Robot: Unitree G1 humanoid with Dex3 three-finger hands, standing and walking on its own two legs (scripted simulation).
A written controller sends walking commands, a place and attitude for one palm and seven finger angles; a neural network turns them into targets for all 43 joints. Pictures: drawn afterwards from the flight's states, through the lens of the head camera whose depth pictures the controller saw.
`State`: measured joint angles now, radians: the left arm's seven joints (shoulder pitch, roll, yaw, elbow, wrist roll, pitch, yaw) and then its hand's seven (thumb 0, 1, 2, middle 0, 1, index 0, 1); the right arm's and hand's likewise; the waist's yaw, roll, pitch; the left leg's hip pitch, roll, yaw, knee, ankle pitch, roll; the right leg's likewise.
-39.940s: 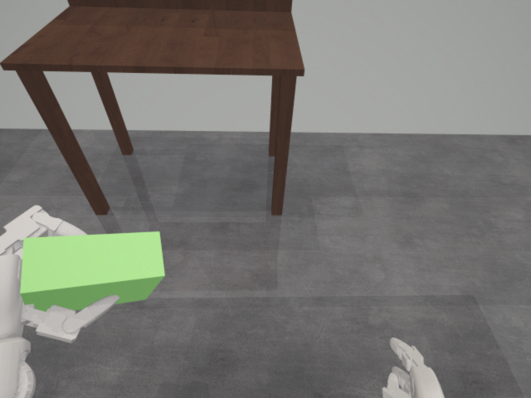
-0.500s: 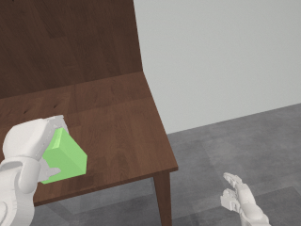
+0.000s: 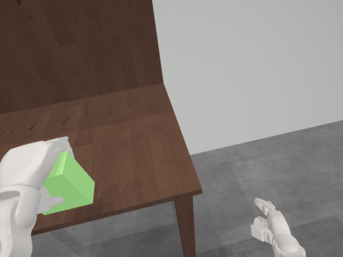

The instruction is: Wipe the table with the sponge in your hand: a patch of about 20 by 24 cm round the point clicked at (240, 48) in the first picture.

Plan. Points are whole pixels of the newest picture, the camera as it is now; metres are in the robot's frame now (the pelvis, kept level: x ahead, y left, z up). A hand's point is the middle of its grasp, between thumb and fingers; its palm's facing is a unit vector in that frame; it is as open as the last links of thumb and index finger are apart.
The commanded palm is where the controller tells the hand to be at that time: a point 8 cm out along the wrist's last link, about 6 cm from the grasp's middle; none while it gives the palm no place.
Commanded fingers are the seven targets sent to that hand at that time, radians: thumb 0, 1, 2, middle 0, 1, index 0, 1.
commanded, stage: bring the sponge back beside the body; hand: left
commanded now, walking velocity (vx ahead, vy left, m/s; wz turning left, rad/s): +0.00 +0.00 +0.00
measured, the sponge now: (60, 189) +0.19 +0.28 +0.11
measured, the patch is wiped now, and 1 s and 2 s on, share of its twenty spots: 1.00 1.00 1.00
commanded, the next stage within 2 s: step back with the hand held close in 0.12 s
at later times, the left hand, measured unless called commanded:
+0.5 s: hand (80, 157) +0.23 +0.23 +0.18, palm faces +0.28 -0.87 -0.41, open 9.8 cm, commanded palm +0.17 +0.28 +0.22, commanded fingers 0.00 0.10 1.30 -1.20 -1.60 -1.20 -1.60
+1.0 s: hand (27, 188) +0.15 +0.27 +0.19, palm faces +0.40 -0.85 -0.35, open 9.8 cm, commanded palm +0.10 +0.32 +0.22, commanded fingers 0.00 0.10 1.30 -1.20 -1.60 -1.20 -1.60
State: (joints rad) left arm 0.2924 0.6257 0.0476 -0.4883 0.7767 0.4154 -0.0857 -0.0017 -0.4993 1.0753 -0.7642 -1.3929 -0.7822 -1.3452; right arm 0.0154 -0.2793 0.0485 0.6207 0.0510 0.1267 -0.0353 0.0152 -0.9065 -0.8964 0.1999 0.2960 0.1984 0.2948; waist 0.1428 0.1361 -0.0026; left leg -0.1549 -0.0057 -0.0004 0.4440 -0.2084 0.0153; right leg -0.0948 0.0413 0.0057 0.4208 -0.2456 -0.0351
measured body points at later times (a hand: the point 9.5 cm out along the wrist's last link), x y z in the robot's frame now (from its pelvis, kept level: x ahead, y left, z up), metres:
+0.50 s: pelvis +0.00 +0.01 -0.01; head +0.01 +0.01 +0.44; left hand +0.21 +0.27 +0.20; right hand +0.17 -0.23 -0.09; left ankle +0.02 +0.11 -0.74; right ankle -0.01 -0.10 -0.74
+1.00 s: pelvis -0.07 +0.04 -0.02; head -0.08 +0.05 +0.43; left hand +0.12 +0.32 +0.21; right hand +0.10 -0.19 -0.10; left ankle +0.02 +0.11 -0.74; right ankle -0.01 -0.10 -0.74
